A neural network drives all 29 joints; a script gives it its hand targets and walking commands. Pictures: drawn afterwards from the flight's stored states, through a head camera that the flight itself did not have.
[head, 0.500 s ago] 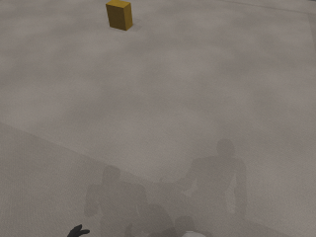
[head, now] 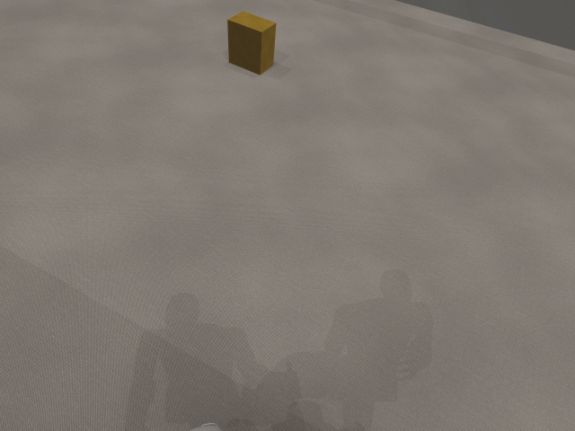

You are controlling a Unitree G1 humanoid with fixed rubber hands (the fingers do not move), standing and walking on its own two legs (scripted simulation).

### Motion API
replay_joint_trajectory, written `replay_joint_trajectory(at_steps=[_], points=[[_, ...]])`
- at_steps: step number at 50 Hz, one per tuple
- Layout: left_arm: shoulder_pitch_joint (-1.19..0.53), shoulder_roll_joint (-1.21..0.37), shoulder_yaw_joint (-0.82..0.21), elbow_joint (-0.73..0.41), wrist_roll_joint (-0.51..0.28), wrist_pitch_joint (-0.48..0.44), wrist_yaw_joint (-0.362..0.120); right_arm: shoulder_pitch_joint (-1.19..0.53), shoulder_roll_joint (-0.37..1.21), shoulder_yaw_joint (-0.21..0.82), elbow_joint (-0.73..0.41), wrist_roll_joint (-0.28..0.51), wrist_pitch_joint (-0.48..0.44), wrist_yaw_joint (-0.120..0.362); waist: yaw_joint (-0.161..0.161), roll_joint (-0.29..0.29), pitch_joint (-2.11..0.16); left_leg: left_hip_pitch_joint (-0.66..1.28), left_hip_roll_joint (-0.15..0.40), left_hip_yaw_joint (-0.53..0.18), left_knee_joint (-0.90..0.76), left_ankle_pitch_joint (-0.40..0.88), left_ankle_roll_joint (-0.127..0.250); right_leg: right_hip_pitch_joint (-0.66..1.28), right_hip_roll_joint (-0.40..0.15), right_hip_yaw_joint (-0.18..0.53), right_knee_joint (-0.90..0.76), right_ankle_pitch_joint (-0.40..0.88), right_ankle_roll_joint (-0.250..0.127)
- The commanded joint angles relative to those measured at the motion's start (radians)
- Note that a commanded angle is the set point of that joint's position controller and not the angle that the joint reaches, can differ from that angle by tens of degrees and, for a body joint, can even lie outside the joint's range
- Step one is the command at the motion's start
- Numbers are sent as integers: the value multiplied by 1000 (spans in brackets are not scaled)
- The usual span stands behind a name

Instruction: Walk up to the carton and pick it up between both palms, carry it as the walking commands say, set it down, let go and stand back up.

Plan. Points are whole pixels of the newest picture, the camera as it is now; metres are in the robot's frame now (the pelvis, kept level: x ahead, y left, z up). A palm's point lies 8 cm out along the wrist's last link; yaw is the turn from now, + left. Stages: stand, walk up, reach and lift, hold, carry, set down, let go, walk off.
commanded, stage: walk up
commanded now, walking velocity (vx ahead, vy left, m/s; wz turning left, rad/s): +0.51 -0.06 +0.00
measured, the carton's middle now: (251, 43) +2.35 +0.21 -0.62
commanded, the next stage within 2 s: none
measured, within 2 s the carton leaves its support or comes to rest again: neither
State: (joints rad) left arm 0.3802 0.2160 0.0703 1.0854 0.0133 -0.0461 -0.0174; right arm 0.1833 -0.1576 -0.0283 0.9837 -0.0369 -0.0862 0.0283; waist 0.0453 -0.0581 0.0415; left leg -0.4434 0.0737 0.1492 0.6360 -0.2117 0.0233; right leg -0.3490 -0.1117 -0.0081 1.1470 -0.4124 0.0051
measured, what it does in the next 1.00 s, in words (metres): walks ahead: right foot, then left foot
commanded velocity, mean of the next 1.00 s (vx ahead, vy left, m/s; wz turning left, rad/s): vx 0.50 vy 0.08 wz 0.01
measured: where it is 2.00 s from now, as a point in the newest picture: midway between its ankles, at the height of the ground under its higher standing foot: (256, 203)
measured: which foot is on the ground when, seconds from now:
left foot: down 0.00-0.46, up 0.48-0.96, down 0.98-1.00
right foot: up 0.00-0.42, down 0.44-0.98, up 1.00-1.00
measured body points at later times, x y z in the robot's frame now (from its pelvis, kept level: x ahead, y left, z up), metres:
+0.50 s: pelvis +0.27 -0.05 +0.00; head +0.32 -0.07 +0.45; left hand +0.41 +0.16 -0.13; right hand +0.17 -0.27 -0.16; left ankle +0.09 +0.09 -0.67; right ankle +0.37 -0.16 -0.72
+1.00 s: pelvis +0.54 +0.03 +0.00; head +0.60 +0.04 +0.44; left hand +0.41 +0.25 -0.14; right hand +0.69 -0.19 -0.14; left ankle +0.64 +0.16 -0.73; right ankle +0.37 -0.16 -0.72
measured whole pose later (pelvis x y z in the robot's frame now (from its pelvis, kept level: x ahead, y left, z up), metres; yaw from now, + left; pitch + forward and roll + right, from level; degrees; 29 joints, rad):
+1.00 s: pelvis +0.54 +0.03 +0.00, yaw +1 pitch +4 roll +0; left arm 0.51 0.16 0.07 1.11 0.03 -0.06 0.01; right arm 0.09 -0.19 -0.05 0.94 -0.03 -0.04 0.07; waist 0.08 -0.02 0.05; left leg -0.50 0.07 0.13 0.56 -0.13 0.00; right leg -0.01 -0.17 -0.09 0.47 -0.48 0.10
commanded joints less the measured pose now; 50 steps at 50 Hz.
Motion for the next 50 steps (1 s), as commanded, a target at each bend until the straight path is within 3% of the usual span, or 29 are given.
replay_joint_trajectory(at_steps=[1, 2, 3, 4, 5, 8, 11, 15, 18, 20, 21, 22, 23, 24, 25, 26, 27, 28, 29, 31, 32, 33, 35, 36, 42, 47, 48, 49, 50], points=[[4, 12, 1, -60, 3, -15, -11, 149, -170, -36, 10, 1, -31, -25, -64, 195, -87, 304, 262, -356, -392, -17, 54, -258, -71, 39, 59, 165, -31], [18, 7, 2, -62, 4, -9, -13, 173, -133, -22, 28, 2, -28, -22, -62, 228, -57, 275, 247, -334, -426, -34, 59, -236, -51, 19, 45, 185, -32], [-31, 10, 9, -100, 7, -5, -10, 205, -128, -17, 26, 3, -23, -24, -73, 136, -19, 260, 273, -369, -450, -57, 82, -268, -63, 15, 22, 191, -23], [-67, 35, 10, -105, 6, 0, -14, 193, -127, -11, 33, 3, -20, -25, -59, 159, -6, 268, 257, -366, -468, -6, 82, -279, -59, -1, -34, 208, -3], [-106, 15, 9, -126, 10, 5, -11, 189, -143, -18, 21, 8, -18, -28, -63, 76, 23, 241, 257, -357, -492, -30, 86, -276, -52, -15, -52, 222, -5], [-183, 1, 5, -154, 12, 26, -23, 242, -144, -10, 41, 4, -18, -30, -66, 142, 120, 228, 236, -266, -546, -19, 90, -316, -55, -42, -150, 306, 21], [-238, -6, 5, -165, 2, 32, -31, 301, -131, -21, 64, 4, -29, -28, -71, 175, 108, 306, 206, -179, -516, 152, 56, -318, -44, -45, -275, 401, 30], [-389, 4, 2, -205, -12, 17, -32, 365, -112, -21, 82, 11, -27, -36, -121, 139, 101, 422, 213, -168, -484, 173, 67, -294, -13, -76, -493, 397, 26], [-414, -14, -8, -217, -6, 0, -33, 366, -115, -30, 97, 12, -10, -36, -120, 278, 50, 409, 174, -96, -433, 195, 79, -140, 16, -94, -586, 326, 5], [-301, 9, -1, -167, -1, -16, -26, 337, -147, -42, 103, 20, 2, -44, -58, 213, -12, 358, 158, -68, -237, 308, 67, 72, 46, -126, -649, 304, -9], [-139, 54, 18, -110, 7, -28, -11, 344, -133, -37, 121, 21, 7, -41, -10, 95, -94, 250, 104, -39, -43, 306, 44, 302, 54, -118, -667, 294, -24], [96, 151, 48, -48, 18, -31, 7, 364, -110, -33, 100, 35, 0, -37, 79, -114, -279, 78, 38, -13, 255, 47, 15, 598, -142, 92, -687, 248, -77], [184, 236, 65, -26, 36, -36, 16, 354, -75, -32, 64, 49, -4, -40, 98, -313, -354, -145, -59, -89, 546, -366, -19, 763, -370, 517, -791, 299, -157], [186, 285, 75, -19, 13, -23, 28, 322, -140, -60, 59, 45, 1, -37, 86, -190, -349, -195, -29, -173, 631, -329, -21, 713, -406, 599, -821, 399, -184], [58, 221, 57, -42, 3, -20, 28, 344, -138, -67, 79, 38, 7, -27, 17, -129, -274, -182, 16, -203, 707, -250, -22, 536, -399, 608, -837, 327, -173], [2, 176, 37, -48, -5, -28, 22, 275, -117, -57, 97, 25, 10, -24, 6, -11, -133, -150, 56, -199, 657, -181, -14, 350, -340, 465, -864, 300, -130], [-83, 131, 17, -63, 4, -34, 20, 249, -73, -53, 91, 22, 15, -16, -20, -33, -56, -116, 83, -199, 626, -123, -14, 252, -273, 302, -878, 314, -108], [-82, 103, 8, -65, 3, -36, 22, 254, -41, -50, 98, 6, 26, -8, -35, -24, -39, -67, 74, -198, 573, -63, -16, 187, -219, 198, -897, 343, -66], [-80, 72, 1, -56, -3, -37, 24, 245, -55, -54, 84, 5, 42, -2, -52, -98, 37, -83, 84, -171, 545, -15, -19, 129, -183, 143, -946, 256, -47], [-18, 56, -10, -44, -4, -38, 23, 228, -58, -54, 67, -7, 58, 11, -30, -59, 58, -116, 60, -129, 513, 53, -29, 119, -177, 130, -976, 220, -61], [11, 55, -10, -44, -2, -44, 21, 195, -48, -48, 50, 2, 66, 16, -33, -117, 107, -155, 68, -105, 497, 95, -41, 111, -164, 77, -997, 275, -52], [23, 56, -14, -29, -2, -43, 24, 199, -39, -45, 60, 0, 72, 21, -38, -66, 60, -125, 64, -126, 487, 116, -44, 118, -155, 58, -966, 298, -47], [47, 60, -12, -36, 6, -40, 25, 121, -73, -42, 15, 4, 84, 39, -38, -116, 83, -218, 65, -109, 446, 162, -67, 177, -145, 13, -964, 322, -42], [79, 54, -16, -27, 2, -40, 29, 93, -75, -46, -6, -2, 88, 41, -29, -84, 88, -220, 72, -121, 449, 179, -64, 161, -161, 40, -974, 263, -40], [99, 146, 21, -45, 15, -47, 37, -147, -89, -22, -111, 16, 75, 52, 11, -92, 143, -166, 77, -77, 54, 181, -99, 205, -191, -3, -1035, 262, -80], [121, 162, 45, -47, 14, -38, 42, -50, -142, -45, -84, 6, 46, 34, -31, -47, 11, 106, 23, -26, -106, 19, -33, 227, -203, -42, -799, 444, -70], [109, 149, 45, -50, 15, -36, 42, 75, -142, -49, -35, 9, 35, 26, -82, 16, -81, 256, 8, -10, -159, 21, -13, 197, -173, -88, -618, 441, -59], [107, 116, 35, -51, 8, -31, 30, 268, -215, -78, 17, 1, 18, 12, -161, 119, -218, 531, 92, -153, -229, -72, 47, 45, -75, -132, -298, 346, -28], [140, 27, 13, -93, 4, -34, 15, 457, -339, -101, 64, -2, 1, -9, -186, 394, -353, 749, 377, -583, -321, -132, 92, -175, 39, -77, 3, -202, 9]])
